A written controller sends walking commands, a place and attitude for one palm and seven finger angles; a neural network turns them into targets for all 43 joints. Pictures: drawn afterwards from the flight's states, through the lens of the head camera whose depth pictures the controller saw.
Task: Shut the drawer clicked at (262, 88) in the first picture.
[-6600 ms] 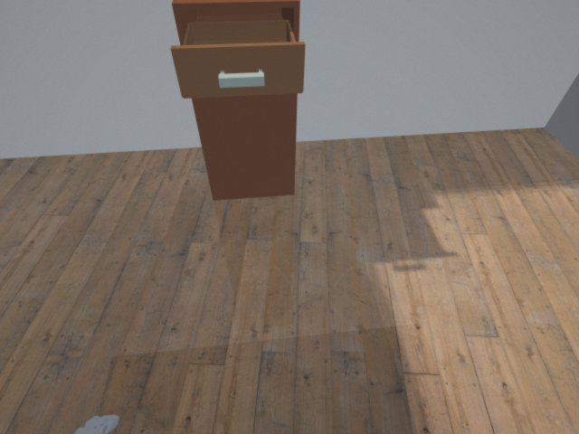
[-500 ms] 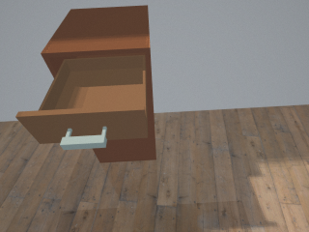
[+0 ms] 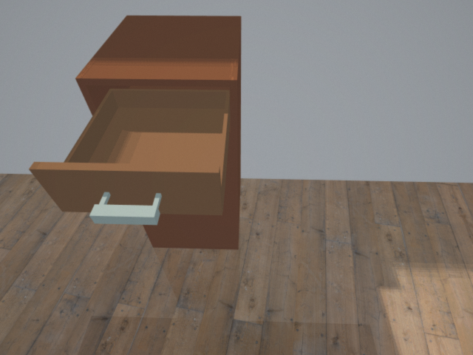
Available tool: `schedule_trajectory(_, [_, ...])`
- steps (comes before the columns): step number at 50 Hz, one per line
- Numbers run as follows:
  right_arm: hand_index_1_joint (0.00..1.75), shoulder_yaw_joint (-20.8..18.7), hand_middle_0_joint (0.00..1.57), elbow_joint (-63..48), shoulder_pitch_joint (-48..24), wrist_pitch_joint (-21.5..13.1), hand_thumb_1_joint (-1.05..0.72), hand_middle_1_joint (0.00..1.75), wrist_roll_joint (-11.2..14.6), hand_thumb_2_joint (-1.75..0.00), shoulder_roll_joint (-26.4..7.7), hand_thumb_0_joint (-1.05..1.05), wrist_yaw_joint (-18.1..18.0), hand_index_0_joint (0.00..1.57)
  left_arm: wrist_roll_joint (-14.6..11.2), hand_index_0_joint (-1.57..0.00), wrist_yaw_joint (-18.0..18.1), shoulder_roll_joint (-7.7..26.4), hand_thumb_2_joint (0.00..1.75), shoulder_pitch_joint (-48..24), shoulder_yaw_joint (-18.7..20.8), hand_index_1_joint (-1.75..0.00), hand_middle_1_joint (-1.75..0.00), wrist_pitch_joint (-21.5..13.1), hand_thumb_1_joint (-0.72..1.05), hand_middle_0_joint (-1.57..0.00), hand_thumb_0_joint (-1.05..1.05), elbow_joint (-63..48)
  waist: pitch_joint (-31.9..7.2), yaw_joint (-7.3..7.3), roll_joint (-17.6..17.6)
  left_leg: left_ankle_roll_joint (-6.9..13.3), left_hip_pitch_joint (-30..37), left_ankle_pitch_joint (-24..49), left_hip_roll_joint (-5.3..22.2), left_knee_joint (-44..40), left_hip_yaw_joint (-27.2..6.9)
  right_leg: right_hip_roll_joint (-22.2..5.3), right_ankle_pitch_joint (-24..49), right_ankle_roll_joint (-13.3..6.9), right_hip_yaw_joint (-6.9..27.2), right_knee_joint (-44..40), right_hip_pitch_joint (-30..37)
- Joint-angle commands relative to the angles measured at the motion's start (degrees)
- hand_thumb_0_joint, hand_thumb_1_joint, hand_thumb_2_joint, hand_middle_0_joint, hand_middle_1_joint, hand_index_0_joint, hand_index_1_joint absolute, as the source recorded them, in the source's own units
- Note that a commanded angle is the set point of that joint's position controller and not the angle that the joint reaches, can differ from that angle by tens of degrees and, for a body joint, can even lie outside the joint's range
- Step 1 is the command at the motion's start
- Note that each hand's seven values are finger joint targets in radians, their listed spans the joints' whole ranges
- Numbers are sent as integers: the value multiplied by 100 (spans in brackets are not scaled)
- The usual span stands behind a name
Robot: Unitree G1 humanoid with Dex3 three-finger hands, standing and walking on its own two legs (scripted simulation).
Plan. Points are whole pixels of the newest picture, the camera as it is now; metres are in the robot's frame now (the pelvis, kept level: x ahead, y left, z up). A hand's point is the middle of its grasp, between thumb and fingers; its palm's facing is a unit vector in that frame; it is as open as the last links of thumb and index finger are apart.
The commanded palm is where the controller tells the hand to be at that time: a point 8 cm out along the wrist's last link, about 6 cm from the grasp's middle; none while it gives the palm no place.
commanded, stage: look again from close up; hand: left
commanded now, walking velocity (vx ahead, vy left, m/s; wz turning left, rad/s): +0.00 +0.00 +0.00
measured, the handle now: (129, 205) +0.38 +0.25 +0.01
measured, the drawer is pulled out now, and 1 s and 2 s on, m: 0.30 0.30 0.30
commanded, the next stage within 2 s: shuffle to correct the standing spot in 0.54 s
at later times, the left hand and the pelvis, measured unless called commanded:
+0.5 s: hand out of the picture -0.01 +0.22 -0.18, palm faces +0.01 -0.98 -0.19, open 7.4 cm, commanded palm none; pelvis -0.02 +0.05 +0.00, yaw -1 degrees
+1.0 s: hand out of the picture -0.03 +0.19 -0.19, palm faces +0.06 -0.99 -0.13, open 7.4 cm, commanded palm none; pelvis +0.03 +0.04 -0.01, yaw +0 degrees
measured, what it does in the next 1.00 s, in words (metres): shifts its weight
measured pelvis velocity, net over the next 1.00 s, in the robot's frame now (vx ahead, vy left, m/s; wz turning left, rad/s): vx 0.03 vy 0.04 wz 0.00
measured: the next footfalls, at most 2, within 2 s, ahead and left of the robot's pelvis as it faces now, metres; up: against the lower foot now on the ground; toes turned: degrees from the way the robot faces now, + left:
left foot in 1.18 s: +0.15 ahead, +0.16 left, +0.00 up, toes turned +7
right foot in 1.58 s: +0.12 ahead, -0.06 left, +0.00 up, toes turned +1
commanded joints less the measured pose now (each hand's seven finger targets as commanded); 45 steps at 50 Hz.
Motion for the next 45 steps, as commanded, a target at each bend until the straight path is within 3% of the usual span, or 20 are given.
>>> schedule_trajectory(1, [30, -31, 20, -73, 453, -19, -90, 30, -12, -90, -300, 0, 2, 20, 7, -20, 83, 650, 90, 372, 118, -30, -30, -133, 90, -20, 0, -185, 312, -93, -180, 263, 171, 526, 229, -198, -187, -1090, 1155, 503, 959, -743, -596])
schedule_trajectory(2, [30, -60, 20, -481, -70, -196, -90, 30, 4, -90, -455, 0, 78, 20, 124, -20, 337, 857, 90, 909, 154, -30, -30, -376, 90, -20, 0, -102, 378, 155, -986, 131, -943, -294, 7, 1546, 313, -1534, 5899, 1298, 1527, -319, -226])
schedule_trajectory(3, [30, -79, 20, -698, 447, -92, -90, 30, 5, -90, -288, 0, 77, 20, 136, -20, 326, 1034, 90, 888, 209, -30, -30, -430, 90, -20, 0, -343, -138, -227, -689, 315, -1167, -947, -269, 1977, -252, -1783, 6994, 1309, 1404, 64, 314])
schedule_trajectory(4, [30, -132, 20, -650, 562, -74, -90, 30, 4, -90, -308, 0, 73, 20, 114, -20, 298, 980, 90, 663, 202, -30, -30, -402, 90, -20, 0, -479, -251, -319, -114, 392, -1152, -942, -246, 2039, -154, -1705, 6678, 1027, 1061, 135, 297])
schedule_trajectory(5, [30, -64, 20, -747, 431, -82, -90, 30, 28, -90, -97, 0, 112, 20, 94, -20, 283, 1023, 90, 612, 238, -30, -30, -342, 90, -20, 0, -510, -458, -212, 150, 410, -1026, -814, -189, 1753, -54, -1652, 6083, 454, 903, 324, 393])
schedule_trajectory(6, [30, -23, 20, -789, 427, -111, -90, 30, 42, -90, -39, 0, 133, 20, 109, -20, 228, 953, 90, 698, 181, -30, -30, -352, 90, -20, 0, -560, -644, -146, -231, 387, -893, -775, -222, 1519, -95, -1558, 5148, 39, 920, 336, 382])
schedule_trajectory(7, [30, -28, 20, -808, 473, -125, -90, 30, 37, -90, -66, 0, 138, 20, 120, -20, 196, 865, 90, 620, 148, -30, -30, -350, 90, -20, 0, -612, -648, -175, -600, 372, -773, -721, -260, 1235, -68, -1491, 4356, -106, 897, 292, 254])
schedule_trajectory(9, [30, -21, 20, -728, 684, -131, -90, 30, 8, -90, -120, 0, 124, 20, 86, -20, 169, 733, 90, 460, 97, -30, -30, -294, 90, -20, 0, -638, -415, -253, -697, 379, -274, -322, -245, 571, -117, -1351, 2355, -75, 985, 175, -404])
schedule_trajectory(11, [30, -15, 20, -660, 768, -160, -90, 30, -36, -90, -262, 0, 131, 20, 52, -20, 137, 555, 90, 383, 66, -30, -30, -218, 90, -20, 0, -660, 202, -215, -265, 487, -252, 104, 54, 243, -434, -1048, 431, 110, 953, 35, -1135])
schedule_trajectory(12, [30, 3, 20, -665, 741, -164, -90, 30, -59, -90, -343, 0, 129, 20, 42, -20, 128, 517, 90, 409, 54, -30, -30, -200, 90, -20, 0, -665, 454, -156, -158, 572, -550, -8, 199, 112, -595, -913, -115, 163, 958, -69, -1209])
schedule_trajectory(13, [30, 22, 20, -640, 762, -170, -90, 30, -69, -90, -371, 0, 122, 20, 45, -20, 122, 498, 90, 447, 51, -30, -30, -215, 90, -20, 0, -657, 538, -124, -56, 607, -664, 39, 218, 108, -615, -863, -26, 157, 991, -61, -1140])
schedule_trajectory(14, [30, 50, 20, -590, 710, -183, -90, 30, -61, -90, -325, 0, 125, 20, 39, -20, 103, 587, 90, 362, 43, -30, -30, -178, 90, -20, 0, -634, 619, -112, 375, 620, -832, -78, 179, -141, -747, -847, -115, 148, 912, 79, -1036])
schedule_trajectory(15, [30, 63, 20, -585, 675, -195, -90, 30, -62, -90, -341, 0, 123, 20, 50, -20, 94, 627, 90, 422, 51, -30, -30, -148, 90, -20, 0, -630, 638, -26, 540, 651, -953, -101, 219, -280, -827, -795, -110, 175, 840, 133, -901])
schedule_trajectory(19, [30, 86, 20, -579, 682, -193, -90, 30, -54, -90, -410, 0, 119, 20, 43, -20, 49, 617, 90, 472, 9, -30, -30, -138, 90, -20, 0, -589, 692, -4, 51, 671, -1130, -807, 144, -526, -885, -808, -295, 175, 854, 102, -831])
schedule_trajectory(23, [30, 84, 20, -502, 775, -210, -90, 30, -62, -90, -447, 0, 123, 20, 43, -20, 37, 615, 90, 444, 6, -30, -30, -121, 90, -20, 0, -611, 583, 3, 53, 701, -1156, -1058, 183, -737, -1006, -794, -215, 199, 774, 244, -752])
schedule_trajectory(32, [30, 111, 20, -313, 842, -252, -90, 30, -26, -90, -373, 0, 113, 20, 34, -20, 41, 558, 90, 505, -26, -30, -30, -147, 90, -20, 0, -533, 318, -28, -195, 708, -794, -320, 138, -572, -860, -905, 174, 234, 813, 242, -732])
schedule_trajectory(36, [30, 46, 20, -208, 918, -172, -90, 30, -65, -90, -500, 0, 128, 20, 103, -20, 7, 503, 90, 589, -6, -30, -30, -109, 90, -20, 0, -486, 460, -68, 19, 842, -833, -1904, 291, -799, -1068, -717, -950, 203, 558, 582, -1049])
schedule_trajectory(39, [30, -4, 20, -240, 858, -157, -90, 30, -66, -90, -547, 0, 134, 20, 142, -20, -31, 439, 90, 675, 1, -30, -30, -116, 90, -20, 0, -487, 688, -47, 189, 988, -1031, -2380, 429, -906, -1286, -618, -1080, 169, 489, 804, -1215])
schedule_trajectory(42, [30, -17, 20, -280, 875, -195, -90, 30, -56, -90, -497, 0, 135, 20, 151, -20, -52, 394, 90, 799, 24, -30, -30, -157, 90, -20, 0, -478, 803, -28, 203, 1055, -1091, -2157, 427, -758, -1275, -637, -915, 121, 554, 848, -1236])
schedule_trajectory(45, [30, 11, 20, -364, 763, -248, -90, 30, -39, -90, -355, 0, 142, 20, 132, -20, -44, 502, 90, 1053, 67, -30, -30, -226, 90, -20, 0, -402, 701, 53, -271, 964, -1424, -1326, 53, -43, -860, -887, -743, 3, 948, 500, -725])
